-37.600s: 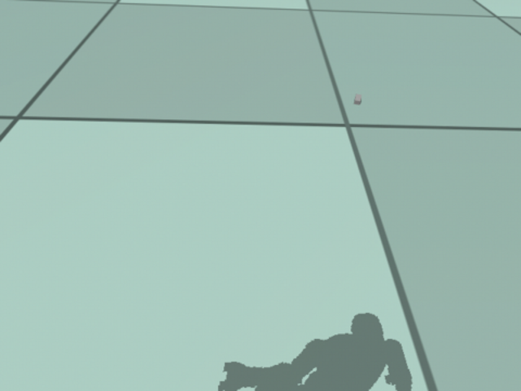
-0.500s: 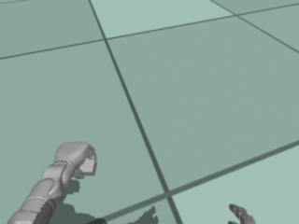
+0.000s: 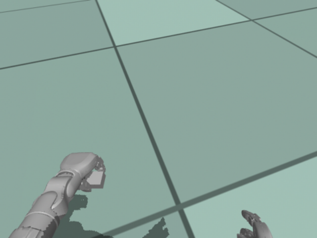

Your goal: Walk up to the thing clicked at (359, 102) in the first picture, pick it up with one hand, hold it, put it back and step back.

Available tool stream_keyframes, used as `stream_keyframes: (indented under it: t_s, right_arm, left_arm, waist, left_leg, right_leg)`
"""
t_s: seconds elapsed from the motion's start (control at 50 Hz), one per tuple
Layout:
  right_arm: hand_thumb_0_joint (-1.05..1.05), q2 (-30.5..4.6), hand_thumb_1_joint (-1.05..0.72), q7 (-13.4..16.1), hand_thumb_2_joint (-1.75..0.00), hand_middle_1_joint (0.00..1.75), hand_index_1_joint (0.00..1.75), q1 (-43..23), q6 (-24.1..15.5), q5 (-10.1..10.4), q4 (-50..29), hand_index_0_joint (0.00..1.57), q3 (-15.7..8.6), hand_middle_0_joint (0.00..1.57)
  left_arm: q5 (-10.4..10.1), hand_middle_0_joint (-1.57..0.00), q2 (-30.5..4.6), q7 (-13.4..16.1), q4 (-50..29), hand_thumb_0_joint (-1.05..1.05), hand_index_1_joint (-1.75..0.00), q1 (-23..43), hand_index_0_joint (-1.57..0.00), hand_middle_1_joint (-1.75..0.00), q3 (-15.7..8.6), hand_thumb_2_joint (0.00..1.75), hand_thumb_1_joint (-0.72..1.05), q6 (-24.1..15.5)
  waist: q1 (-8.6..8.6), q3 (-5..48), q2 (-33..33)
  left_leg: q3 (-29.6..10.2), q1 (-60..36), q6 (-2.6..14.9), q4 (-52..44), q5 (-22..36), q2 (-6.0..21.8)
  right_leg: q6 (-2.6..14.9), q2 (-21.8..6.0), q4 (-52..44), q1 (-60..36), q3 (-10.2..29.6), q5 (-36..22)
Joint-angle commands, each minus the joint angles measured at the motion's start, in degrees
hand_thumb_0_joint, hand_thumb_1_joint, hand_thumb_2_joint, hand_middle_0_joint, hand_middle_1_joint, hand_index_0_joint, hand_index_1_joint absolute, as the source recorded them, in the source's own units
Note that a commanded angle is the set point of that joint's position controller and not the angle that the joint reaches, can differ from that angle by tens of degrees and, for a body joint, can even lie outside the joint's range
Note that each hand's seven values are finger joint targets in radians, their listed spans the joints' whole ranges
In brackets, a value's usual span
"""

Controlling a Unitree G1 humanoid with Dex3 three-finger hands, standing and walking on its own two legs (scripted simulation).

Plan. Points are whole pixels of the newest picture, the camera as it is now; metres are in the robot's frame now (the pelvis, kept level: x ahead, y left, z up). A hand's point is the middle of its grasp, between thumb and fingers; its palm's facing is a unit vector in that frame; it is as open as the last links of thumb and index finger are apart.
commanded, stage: hold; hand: left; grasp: from above
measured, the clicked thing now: (88, 179) +0.30 +0.23 -0.07
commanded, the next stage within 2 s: crouch in 0.68 s
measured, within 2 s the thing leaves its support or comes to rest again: neither
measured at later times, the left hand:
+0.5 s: hand (84, 178) +0.29 +0.22 -0.03, palm faces -0.47 -0.04 -0.88, open 7.1 cm
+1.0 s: hand (86, 177) +0.30 +0.22 -0.05, palm faces -0.47 -0.04 -0.88, open 7.1 cm
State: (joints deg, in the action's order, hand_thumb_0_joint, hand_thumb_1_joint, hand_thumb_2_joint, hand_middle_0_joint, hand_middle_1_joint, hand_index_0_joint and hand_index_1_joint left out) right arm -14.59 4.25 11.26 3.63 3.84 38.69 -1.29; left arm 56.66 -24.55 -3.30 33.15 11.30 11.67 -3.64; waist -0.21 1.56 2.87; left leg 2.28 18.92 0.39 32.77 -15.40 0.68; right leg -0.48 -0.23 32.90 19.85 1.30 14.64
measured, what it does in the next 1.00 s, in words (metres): stands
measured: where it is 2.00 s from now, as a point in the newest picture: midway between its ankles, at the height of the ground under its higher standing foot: outside the picture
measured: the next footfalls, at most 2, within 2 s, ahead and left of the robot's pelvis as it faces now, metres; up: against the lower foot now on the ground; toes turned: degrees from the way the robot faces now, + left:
none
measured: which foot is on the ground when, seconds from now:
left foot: down 0.00-1.00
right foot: down 0.00-1.00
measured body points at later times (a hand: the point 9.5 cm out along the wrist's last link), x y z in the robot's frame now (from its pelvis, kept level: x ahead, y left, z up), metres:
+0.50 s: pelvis +0.01 +0.00 +0.00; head +0.02 -0.02 +0.45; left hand +0.31 +0.22 +0.02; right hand +0.16 -0.25 -0.11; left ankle +0.02 +0.12 -0.73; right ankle +0.03 -0.13 -0.73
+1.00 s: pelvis +0.02 +0.00 +0.00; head +0.04 -0.01 +0.45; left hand +0.32 +0.23 +0.00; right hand +0.16 -0.26 -0.11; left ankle +0.02 +0.12 -0.73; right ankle +0.03 -0.13 -0.73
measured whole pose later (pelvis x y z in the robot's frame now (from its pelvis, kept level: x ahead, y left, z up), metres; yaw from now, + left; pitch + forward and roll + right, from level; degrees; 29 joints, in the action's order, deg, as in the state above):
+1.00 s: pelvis +0.02 +0.00 +0.00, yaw +0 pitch +3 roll +0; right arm -14.3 4.1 10.8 5.7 3.6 38.5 -1.5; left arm 58.9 -23.8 0.2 38.3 12.2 10.8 -6.5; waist 0.3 1.4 1.8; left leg 1.8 18.6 0.4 31.3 -15.8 0.4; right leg -0.5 -0.5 31.3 19.3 0.9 15.2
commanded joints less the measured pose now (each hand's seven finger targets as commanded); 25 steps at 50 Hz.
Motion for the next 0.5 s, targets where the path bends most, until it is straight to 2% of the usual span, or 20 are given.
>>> stream_keyframes:
  t_s: [0.0,0.08,0.12,0.14,0.22,0.24,0.28,0.3,0.4,0.46,0.48]
  right_arm:
    - [0.00,-7.0,-0.91,0.6,-0.90,0.30,0.30,-5.8,-2.5,0.2,-7.9,0.20,-2.3,0.20]
    - [0.00,-6.9,-0.91,0.7,-0.90,0.30,0.30,-5.9,-2.5,0.2,-7.8,0.20,-2.0,0.20]
    - [0.00,-6.8,-0.91,0.8,-0.90,0.30,0.30,-6.5,-2.4,0.2,-7.9,0.20,-1.9,0.20]
    - [0.00,-6.7,-0.91,0.7,-0.90,0.30,0.30,-6.6,-2.4,0.2,-8.1,0.20,-1.9,0.20]
    - [0.00,-6.8,-0.91,0.7,-0.90,0.30,0.30,-6.5,-2.3,0.3,-8.0,0.20,-1.9,0.20]
    - [0.00,-6.8,-0.91,0.7,-0.90,0.30,0.30,-6.7,-2.2,0.3,-8.3,0.20,-2.0,0.20]
    - [0.00,-6.8,-0.90,0.7,-0.90,0.30,0.30,-6.4,-2.0,0.4,-8.1,0.20,-2.0,0.20]
    - [0.00,-6.7,-0.91,0.7,-0.90,0.30,0.30,-6.7,-2.0,0.4,-8.1,0.20,-1.9,0.20]
    - [0.00,-6.7,-0.91,0.8,-0.90,0.30,0.30,-6.0,-1.7,0.4,-7.7,0.20,-1.9,0.20]
    - [0.00,-6.8,-0.91,0.9,-0.90,0.30,0.30,-5.5,-1.8,0.2,-7.0,0.20,-2.2,0.20]
    - [0.00,-6.8,-0.91,0.9,-0.90,0.30,0.30,-5.2,-1.8,0.3,-6.8,0.20,-2.3,0.20]
  left_arm:
    - [-0.6,-1.16,-12.8,2.4,-11.8,0.00,-0.21,18.4,-1.19,-0.24,-7.2,0.25,0.83,-0.4]
    - [-0.6,-1.17,-12.3,2.3,-11.7,0.00,-0.21,19.9,-1.19,-0.24,-6.5,0.27,0.82,-0.4]
    - [-0.8,-1.15,-13.3,2.4,-11.7,0.00,-0.21,19.7,-1.18,-0.24,-7.5,0.25,0.81,-0.6]
    - [-0.6,-1.15,-12.0,2.2,-11.6,0.00,-0.21,18.7,-1.17,-0.24,-6.6,0.26,0.80,-0.5]
    - [-0.6,-1.14,-11.8,2.2,-11.2,0.00,-0.23,17.9,-1.17,-0.26,-6.6,0.25,0.80,-0.2]
    - [-0.5,-1.15,-11.6,2.1,-11.7,0.00,-0.23,16.7,-1.18,-0.25,-6.8,0.27,0.81,-0.1]
    - [-0.4,-1.15,-11.3,2.0,-10.9,0.00,-0.23,17.0,-1.17,-0.25,-6.1,0.29,0.81,-0.1]
    - [-0.3,-1.15,-11.3,2.0,-11.7,0.00,-0.23,17.1,-1.18,-0.26,-5.9,0.28,0.82,-0.2]
    - [-0.1,-1.14,-13.0,2.6,-12.2,0.00,-0.22,19.0,-1.16,-0.24,-7.5,0.30,0.78,-0.7]
    - [0.3,-1.13,-11.9,3.3,-12.2,0.00,-0.23,21.3,-1.15,-0.26,-6.5,0.29,0.77,-0.8]
    - [0.2,-1.12,-12.5,3.6,-12.8,0.00,-0.24,21.5,-1.15,-0.26,-7.1,0.28,0.77,-0.8]
  waist:
    - [0.01,12.2,-1.4]
    - [0.48,11.4,-2.2]
    - [-0.02,10.8,-2.1]
    - [0.06,11.0,-2.0]
    - [-0.26,10.6,-1.7]
    - [-0.46,10.8,-1.3]
    - [0.32,10.8,-2.2]
    - [-0.06,11.0,-1.9]
    - [0.06,12.8,-1.0]
    - [0.86,13.8,-1.2]
    - [0.39,14.9,-0.4]
  left_leg:
    - [-0.6,-6.9,0.62,-5.5,6.9,-1.6]
    - [-0.8,-7.0,0.77,-6.1,6.2,-1.5]
    - [-0.6,-6.7,0.79,-6.5,5.1,-1.7]
    - [-0.5,-7.1,0.79,-6.5,5.1,-1.8]
    - [-0.7,-7.1,0.56,-7.0,5.8,-1.6]
    - [-0.6,-7.4,0.50,-7.2,6.3,-1.7]
    - [-0.8,-7.6,0.57,-7.2,6.7,-1.5]
    - [-0.9,-7.6,0.49,-7.3,7.4,-1.5]
    - [-0.8,-9.0,0.51,-7.1,9.3,-1.7]
    - [-0.9,-10.2,0.47,-6.8,10.9,-1.5]
    - [-0.8,-10.5,0.38,-6.6,12.0,-1.6]
  right_leg:
    - [1.02,1.7,-6.6,-3.1,-0.2,-4.5]
    - [0.94,1.7,-7.2,-2.9,-0.2,-4.0]
    - [0.89,1.6,-7.9,-3.2,-0.1,-2.7]
    - [0.90,1.5,-7.9,-3.4,0.1,-2.8]
    - [1.15,1.7,-8.0,-3.8,-0.3,-3.2]
    - [1.23,1.7,-7.9,-4.1,-0.3,-3.8]
    - [1.19,1.8,-7.9,-3.9,-0.3,-4.3]
    - [1.26,1.8,-7.5,-4.0,-0.4,-5.0]
    - [1.24,1.8,-7.6,-4.9,-0.2,-6.8]
    - [1.25,1.9,-7.2,-4.7,-0.5,-8.6]
    - [1.25,1.9,-7.0,-5.4,-0.5,-9.7]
